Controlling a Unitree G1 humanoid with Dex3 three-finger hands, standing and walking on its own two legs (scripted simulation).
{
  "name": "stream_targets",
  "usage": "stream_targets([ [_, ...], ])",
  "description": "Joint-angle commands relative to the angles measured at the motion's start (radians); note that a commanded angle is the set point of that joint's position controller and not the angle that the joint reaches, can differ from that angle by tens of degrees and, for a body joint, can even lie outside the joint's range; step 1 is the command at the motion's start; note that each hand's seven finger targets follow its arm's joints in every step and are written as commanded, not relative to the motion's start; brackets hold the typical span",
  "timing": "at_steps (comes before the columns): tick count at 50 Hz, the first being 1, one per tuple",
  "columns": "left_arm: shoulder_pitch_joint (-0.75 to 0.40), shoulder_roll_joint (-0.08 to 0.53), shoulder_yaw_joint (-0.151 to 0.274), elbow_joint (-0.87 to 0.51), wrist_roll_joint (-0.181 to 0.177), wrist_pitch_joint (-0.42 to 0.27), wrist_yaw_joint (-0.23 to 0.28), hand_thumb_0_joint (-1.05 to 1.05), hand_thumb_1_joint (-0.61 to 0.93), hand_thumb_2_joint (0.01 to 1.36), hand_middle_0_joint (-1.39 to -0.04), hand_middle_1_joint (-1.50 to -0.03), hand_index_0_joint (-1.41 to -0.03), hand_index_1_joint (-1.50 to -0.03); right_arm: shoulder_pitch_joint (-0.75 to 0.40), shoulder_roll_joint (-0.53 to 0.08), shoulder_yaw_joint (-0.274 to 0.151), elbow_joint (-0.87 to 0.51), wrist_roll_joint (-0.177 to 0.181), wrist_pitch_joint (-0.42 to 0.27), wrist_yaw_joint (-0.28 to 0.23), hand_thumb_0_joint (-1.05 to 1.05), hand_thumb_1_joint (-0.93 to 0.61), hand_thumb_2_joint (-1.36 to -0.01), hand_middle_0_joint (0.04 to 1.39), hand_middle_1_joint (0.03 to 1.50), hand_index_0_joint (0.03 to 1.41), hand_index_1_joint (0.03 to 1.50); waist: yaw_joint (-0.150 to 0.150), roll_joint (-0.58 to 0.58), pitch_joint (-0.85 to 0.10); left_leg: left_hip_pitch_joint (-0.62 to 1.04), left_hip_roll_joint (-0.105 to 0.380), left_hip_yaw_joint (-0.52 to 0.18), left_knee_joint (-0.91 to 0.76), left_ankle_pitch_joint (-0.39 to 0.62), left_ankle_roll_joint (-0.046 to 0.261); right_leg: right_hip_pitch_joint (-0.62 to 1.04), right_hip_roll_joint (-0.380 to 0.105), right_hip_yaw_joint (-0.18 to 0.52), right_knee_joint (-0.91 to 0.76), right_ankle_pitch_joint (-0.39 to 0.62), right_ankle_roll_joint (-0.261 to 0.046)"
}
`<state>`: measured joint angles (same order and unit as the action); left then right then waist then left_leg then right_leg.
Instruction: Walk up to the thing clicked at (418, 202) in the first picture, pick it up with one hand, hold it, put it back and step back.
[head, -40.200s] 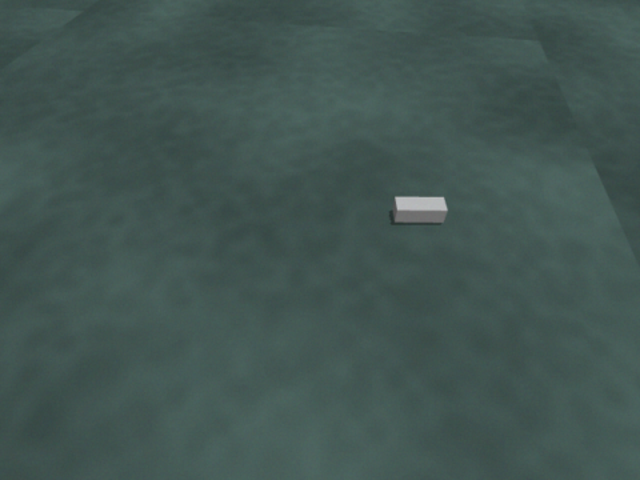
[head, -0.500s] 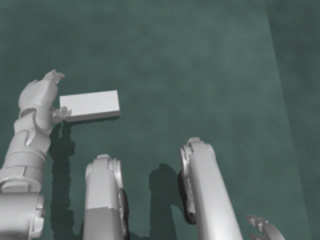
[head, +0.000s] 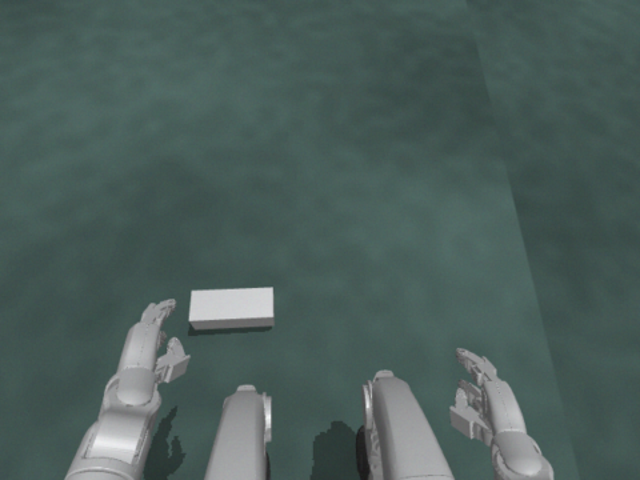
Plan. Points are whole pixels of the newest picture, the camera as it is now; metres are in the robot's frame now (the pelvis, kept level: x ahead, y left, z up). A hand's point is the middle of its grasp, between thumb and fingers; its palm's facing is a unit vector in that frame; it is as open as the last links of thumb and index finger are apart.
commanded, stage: home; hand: left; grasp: from above
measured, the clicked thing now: (233, 308) +0.53 +0.18 -0.56
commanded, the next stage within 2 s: none
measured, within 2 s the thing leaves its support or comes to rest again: neither
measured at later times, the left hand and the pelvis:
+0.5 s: hand (130, 392) +0.22 +0.18 +0.07, palm faces +0.09 -0.97 -0.22, open 7.4 cm; pelvis +0.06 -0.01 +0.12, yaw +1 degrees
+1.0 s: hand (128, 398) +0.22 +0.18 +0.07, palm faces +0.07 -0.98 -0.21, open 7.4 cm; pelvis +0.06 +0.00 +0.12, yaw +1 degrees
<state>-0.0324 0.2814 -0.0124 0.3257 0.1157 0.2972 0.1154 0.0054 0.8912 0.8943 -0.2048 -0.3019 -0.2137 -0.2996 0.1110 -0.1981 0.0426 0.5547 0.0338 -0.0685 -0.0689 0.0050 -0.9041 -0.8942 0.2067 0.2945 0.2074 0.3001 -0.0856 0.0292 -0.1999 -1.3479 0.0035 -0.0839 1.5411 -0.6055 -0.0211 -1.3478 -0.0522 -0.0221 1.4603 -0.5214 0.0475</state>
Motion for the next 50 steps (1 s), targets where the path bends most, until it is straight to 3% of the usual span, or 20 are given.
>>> stream_targets([
  [1,-0.032,0.109,0.087,-0.28,-0.067,-0.002,0.017,0.0,0.9,0.899,-0.199,-0.3,-0.199,-0.3,0.038,-0.153,-0.061,-0.126,0.008,-0.053,-0.039,0.0,-0.901,-0.899,0.2,0.299,0.199,0.299,0.001,0.062,-0.333,0.39,-0.008,-0.001,-0.391,0.083,0.033,0.373,0.038,-0.006,-0.315,0.074,-0.063],
  [5,0.097,0.06,0.1,-0.332,-0.133,0.04,0.002,0.0,0.9,0.9,-0.199,-0.3,-0.199,-0.3,0.063,-0.143,-0.05,-0.125,0.007,-0.074,-0.068,0.0,-0.901,-0.899,0.2,0.299,0.199,0.299,0.005,0.043,-0.269,0.47,0.0,-0.004,-0.466,0.162,0.029,0.48,0.044,-0.013,-0.395,0.143,-0.057],
  [10,0.245,0.04,0.115,-0.436,-0.174,0.074,-0.011,0.0,0.9,0.899,-0.199,-0.3,-0.199,-0.299,0.102,-0.132,-0.047,-0.148,0.004,-0.109,-0.099,0.0,-0.901,-0.899,0.2,0.299,0.2,0.299,0.012,0.01,-0.202,0.556,-0.009,0.019,-0.552,0.21,0.033,0.629,0.052,-0.015,-0.529,0.182,-0.051],
  [14,0.368,0.033,0.12,-0.529,-0.186,0.093,-0.023,0.0,0.9,0.899,-0.199,-0.299,-0.199,-0.299,0.123,-0.126,-0.052,-0.163,-0.001,-0.136,-0.117,0.0,-0.901,-0.899,0.2,0.3,0.2,0.3,0.024,0.018,-0.157,0.634,-0.014,0.04,-0.616,0.267,0.031,0.708,0.057,-0.02,-0.607,0.223,-0.048],
  [20,0.492,0.026,0.101,-0.62,-0.175,0.112,-0.05,0.0,0.9,0.899,-0.199,-0.299,-0.199,-0.298,0.127,-0.125,-0.054,-0.18,-0.011,-0.169,-0.13,0.0,-0.901,-0.9,0.2,0.3,0.2,0.3,0.033,0.014,-0.081,0.702,-0.013,0.045,-0.68,0.336,0.031,0.758,0.067,-0.042,-0.661,0.269,-0.05],
  [28,0.489,0.033,0.098,-0.622,-0.166,0.121,-0.087,0.0,0.9,0.899,-0.199,-0.299,-0.199,-0.299,0.107,-0.14,-0.063,-0.182,-0.022,-0.214,-0.13,0.0,-0.901,-0.899,0.2,0.3,0.2,0.3,0.029,-0.021,0.021,0.708,-0.013,0.049,-0.722,0.263,0.037,0.744,0.066,-0.063,-0.7,0.198,-0.04],
  [34,0.491,0.046,0.111,-0.638,-0.161,0.113,-0.096,0.0,0.9,0.899,-0.199,-0.299,-0.199,-0.298,0.107,-0.147,-0.069,-0.174,-0.027,-0.233,-0.122,0.0,-0.901,-0.9,0.2,0.3,0.2,0.3,0.04,0.021,-0.042,0.75,-0.013,0.047,-0.715,0.337,0.026,0.772,0.065,-0.061,-0.674,0.258,-0.044],
  [42,0.496,0.046,0.108,-0.646,-0.157,0.105,-0.089,0.0,0.9,0.899,-0.199,-0.299,-0.199,-0.298,0.094,-0.142,-0.063,-0.17,-0.03,-0.235,-0.12,0.0,-0.901,-0.9,0.2,0.3,0.2,0.3,0.049,0.05,-0.047,0.744,-0.007,0.034,-0.727,0.321,0.02,0.771,0.069,-0.063,-0.664,0.241,-0.048],
  [50,0.508,0.037,0.104,-0.634,-0.165,0.109,-0.085,0.0,0.9,0.899,-0.199,-0.299,-0.199,-0.299,0.094,-0.141,-0.062,-0.167,-0.029,-0.239,-0.126,0.0,-0.901,-0.899,0.2,0.299,0.2,0.299,0.053,0.002,-0.039,0.721,-0.011,0.04,-0.716,0.301,0.028,0.775,0.066,-0.062,-0.678,0.231,-0.043],
])
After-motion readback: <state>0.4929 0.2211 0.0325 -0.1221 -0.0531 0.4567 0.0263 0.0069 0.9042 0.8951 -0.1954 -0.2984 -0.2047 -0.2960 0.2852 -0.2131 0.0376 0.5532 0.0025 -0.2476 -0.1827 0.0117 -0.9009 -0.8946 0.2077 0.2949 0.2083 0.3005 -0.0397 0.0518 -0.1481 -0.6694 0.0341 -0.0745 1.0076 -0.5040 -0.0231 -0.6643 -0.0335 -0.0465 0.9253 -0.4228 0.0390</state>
